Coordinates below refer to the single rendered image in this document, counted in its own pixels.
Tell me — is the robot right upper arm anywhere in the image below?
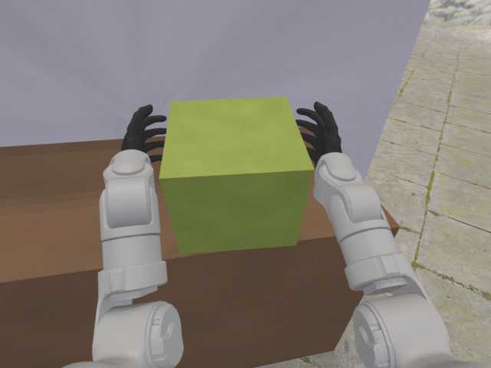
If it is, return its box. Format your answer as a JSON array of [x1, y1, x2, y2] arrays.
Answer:
[[353, 292, 491, 368]]

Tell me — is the left robot hand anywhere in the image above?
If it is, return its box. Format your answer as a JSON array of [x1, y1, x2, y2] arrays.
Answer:
[[121, 104, 166, 163]]

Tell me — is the right robot hand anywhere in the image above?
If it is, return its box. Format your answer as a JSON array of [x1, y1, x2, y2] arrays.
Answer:
[[295, 102, 342, 168]]

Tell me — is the carton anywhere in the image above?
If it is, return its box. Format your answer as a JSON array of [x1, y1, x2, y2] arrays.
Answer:
[[159, 97, 315, 255]]

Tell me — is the robot left upper arm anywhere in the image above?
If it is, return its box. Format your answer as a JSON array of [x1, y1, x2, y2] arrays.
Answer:
[[62, 301, 183, 368]]

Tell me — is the pedestal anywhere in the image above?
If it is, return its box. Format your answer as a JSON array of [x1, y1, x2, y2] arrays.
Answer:
[[0, 127, 400, 368]]

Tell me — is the right robot forearm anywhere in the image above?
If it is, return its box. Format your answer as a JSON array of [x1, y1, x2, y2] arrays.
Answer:
[[313, 153, 451, 351]]

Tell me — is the left robot forearm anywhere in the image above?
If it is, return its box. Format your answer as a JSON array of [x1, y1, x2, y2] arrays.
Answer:
[[92, 149, 167, 361]]

